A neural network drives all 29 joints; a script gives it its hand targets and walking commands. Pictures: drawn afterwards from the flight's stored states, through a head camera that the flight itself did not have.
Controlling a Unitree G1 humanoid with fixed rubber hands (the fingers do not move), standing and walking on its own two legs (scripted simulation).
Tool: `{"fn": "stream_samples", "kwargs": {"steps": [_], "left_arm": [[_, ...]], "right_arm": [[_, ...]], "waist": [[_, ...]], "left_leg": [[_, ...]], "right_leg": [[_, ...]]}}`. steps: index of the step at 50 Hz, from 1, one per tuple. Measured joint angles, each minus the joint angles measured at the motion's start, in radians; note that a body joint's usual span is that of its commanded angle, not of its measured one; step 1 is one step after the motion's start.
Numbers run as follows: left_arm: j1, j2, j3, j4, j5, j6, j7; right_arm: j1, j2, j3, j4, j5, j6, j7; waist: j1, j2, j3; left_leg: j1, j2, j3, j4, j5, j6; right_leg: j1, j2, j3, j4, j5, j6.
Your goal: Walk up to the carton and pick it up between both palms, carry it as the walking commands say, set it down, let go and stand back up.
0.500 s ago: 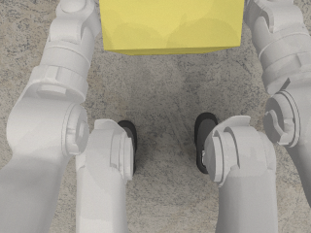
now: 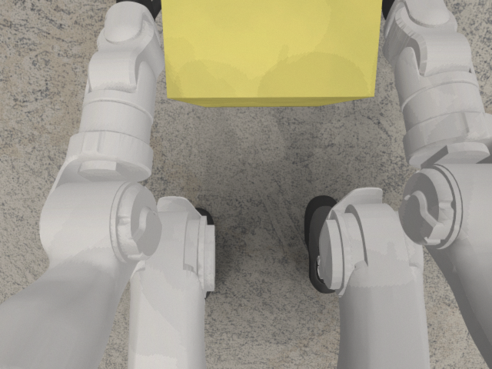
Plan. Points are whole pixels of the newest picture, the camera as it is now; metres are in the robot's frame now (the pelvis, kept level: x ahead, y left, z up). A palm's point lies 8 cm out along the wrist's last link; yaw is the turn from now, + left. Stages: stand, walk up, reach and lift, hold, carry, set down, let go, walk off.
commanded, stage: reach and lift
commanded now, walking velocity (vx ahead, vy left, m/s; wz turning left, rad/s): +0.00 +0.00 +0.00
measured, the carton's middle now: (265, 33) +0.52 -0.03 -0.23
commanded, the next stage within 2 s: none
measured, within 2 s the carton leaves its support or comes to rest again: leaves its support in 0.12 s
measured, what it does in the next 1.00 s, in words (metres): rises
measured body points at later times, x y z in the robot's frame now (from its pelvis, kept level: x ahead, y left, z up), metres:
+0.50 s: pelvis -0.01 +0.00 +0.02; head +0.34 -0.03 +0.31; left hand +0.56 +0.11 -0.10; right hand +0.55 -0.19 -0.11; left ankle +0.10 +0.13 -0.33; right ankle +0.11 -0.14 -0.33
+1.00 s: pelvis +0.00 +0.00 +0.07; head +0.34 -0.03 +0.37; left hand +0.55 +0.12 -0.04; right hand +0.55 -0.19 -0.05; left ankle +0.10 +0.13 -0.33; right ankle +0.11 -0.14 -0.33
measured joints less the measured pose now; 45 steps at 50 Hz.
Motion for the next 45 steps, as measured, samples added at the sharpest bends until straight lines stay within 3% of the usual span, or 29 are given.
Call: {"fn": "stream_samples", "kwargs": {"steps": [9, 14, 25, 45], "left_arm": [[0.049, -0.019, -0.036, -0.070, -0.039, 0.017, 0.038], [0.058, -0.037, -0.016, -0.091, -0.018, 0.033, 0.046], [0.069, -0.074, 0.079, -0.127, 0.078, 0.087, 0.016], [0.164, -0.128, 0.138, -0.256, 0.139, 0.143, -0.030]], "right_arm": [[0.055, 0.012, 0.023, -0.071, 0.035, 0.020, -0.043], [0.052, 0.024, 0.003, -0.079, 0.022, 0.040, -0.064], [0.049, 0.054, -0.054, -0.102, -0.073, 0.101, -0.041], [0.148, 0.128, -0.114, -0.238, -0.141, 0.157, -0.021]], "waist": [[0.001, -0.001, -0.055], [0.002, -0.004, -0.096], [0.007, 0.000, -0.193], [0.015, -0.009, -0.310]], "left_leg": [[-0.014, -0.007, -0.005, -0.024, 0.006, -0.003], [-0.018, -0.005, -0.004, -0.046, 0.021, -0.003], [-0.021, -0.003, -0.001, -0.120, 0.050, -0.003], [0.029, -0.006, -0.007, -0.241, 0.049, -0.007]], "right_leg": [[-0.011, 0.011, 0.002, -0.025, 0.005, 0.007], [-0.018, 0.024, 0.008, -0.050, 0.025, 0.012], [-0.027, 0.044, 0.019, -0.119, 0.058, 0.014], [0.019, 0.063, 0.029, -0.235, 0.057, 0.014]]}}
